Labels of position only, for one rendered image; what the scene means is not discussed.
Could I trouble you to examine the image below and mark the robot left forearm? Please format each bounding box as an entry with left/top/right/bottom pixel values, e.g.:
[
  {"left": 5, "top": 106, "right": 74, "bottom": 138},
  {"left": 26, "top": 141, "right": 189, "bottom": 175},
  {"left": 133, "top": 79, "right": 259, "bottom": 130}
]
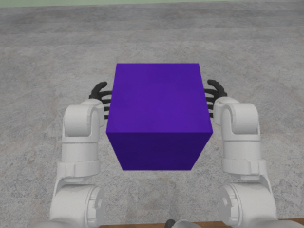
[{"left": 49, "top": 98, "right": 105, "bottom": 219}]

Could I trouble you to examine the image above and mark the robot right forearm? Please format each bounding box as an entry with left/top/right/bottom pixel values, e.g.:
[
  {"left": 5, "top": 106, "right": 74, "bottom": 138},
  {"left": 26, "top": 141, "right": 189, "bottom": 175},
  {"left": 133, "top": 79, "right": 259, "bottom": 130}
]
[{"left": 213, "top": 96, "right": 277, "bottom": 216}]

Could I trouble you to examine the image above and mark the robot right hand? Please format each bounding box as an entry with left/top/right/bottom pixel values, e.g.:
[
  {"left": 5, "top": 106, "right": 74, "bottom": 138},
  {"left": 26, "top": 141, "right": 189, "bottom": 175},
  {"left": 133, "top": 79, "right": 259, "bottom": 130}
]
[{"left": 204, "top": 79, "right": 228, "bottom": 118}]

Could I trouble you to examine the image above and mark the robot left hand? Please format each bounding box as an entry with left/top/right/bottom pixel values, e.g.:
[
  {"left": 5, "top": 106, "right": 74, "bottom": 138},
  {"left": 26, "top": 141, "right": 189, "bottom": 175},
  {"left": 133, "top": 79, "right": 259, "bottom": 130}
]
[{"left": 88, "top": 82, "right": 112, "bottom": 119}]

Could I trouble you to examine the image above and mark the robot left upper arm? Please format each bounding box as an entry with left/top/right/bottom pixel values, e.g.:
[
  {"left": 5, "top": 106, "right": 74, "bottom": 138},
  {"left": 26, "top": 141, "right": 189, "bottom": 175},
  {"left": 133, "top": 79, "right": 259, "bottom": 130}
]
[{"left": 28, "top": 184, "right": 105, "bottom": 228}]

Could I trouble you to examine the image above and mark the robot right upper arm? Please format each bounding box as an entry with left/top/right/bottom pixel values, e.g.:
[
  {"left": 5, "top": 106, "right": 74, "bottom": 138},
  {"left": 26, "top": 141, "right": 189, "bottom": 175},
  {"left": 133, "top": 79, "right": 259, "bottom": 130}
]
[{"left": 218, "top": 182, "right": 304, "bottom": 228}]

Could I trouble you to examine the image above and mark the carton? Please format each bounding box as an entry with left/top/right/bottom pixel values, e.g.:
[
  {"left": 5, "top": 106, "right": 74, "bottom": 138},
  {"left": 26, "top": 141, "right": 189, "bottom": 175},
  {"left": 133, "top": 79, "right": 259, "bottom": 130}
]
[{"left": 105, "top": 63, "right": 213, "bottom": 171}]

